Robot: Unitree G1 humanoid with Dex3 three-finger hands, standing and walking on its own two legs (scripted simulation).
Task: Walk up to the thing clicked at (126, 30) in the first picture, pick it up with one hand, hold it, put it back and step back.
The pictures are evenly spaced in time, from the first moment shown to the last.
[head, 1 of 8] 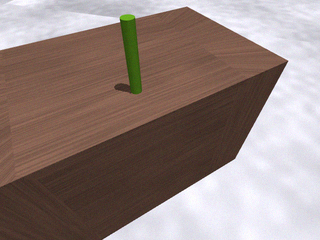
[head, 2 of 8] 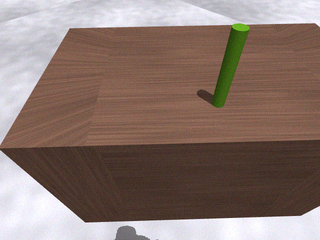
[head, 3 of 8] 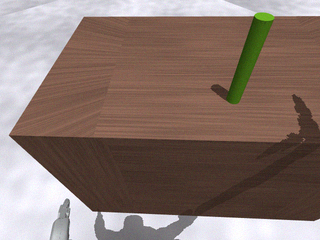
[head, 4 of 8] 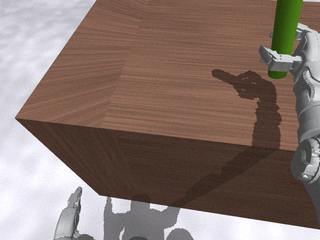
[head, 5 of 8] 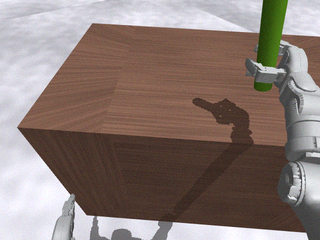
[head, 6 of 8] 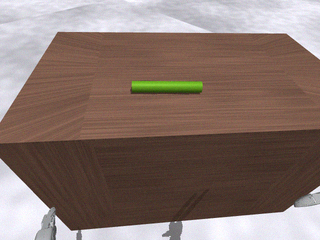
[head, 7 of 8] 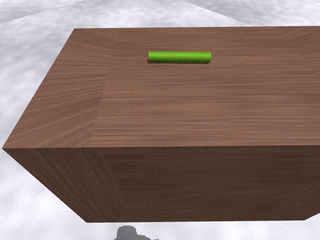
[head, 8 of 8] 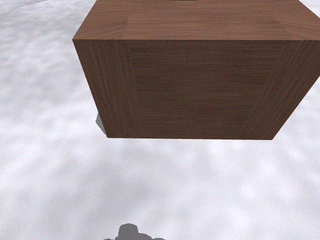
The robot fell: no
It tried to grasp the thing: yes
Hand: right
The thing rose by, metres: 0.24
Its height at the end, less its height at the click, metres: -0.10
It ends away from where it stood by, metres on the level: 0.39
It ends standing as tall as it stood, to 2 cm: no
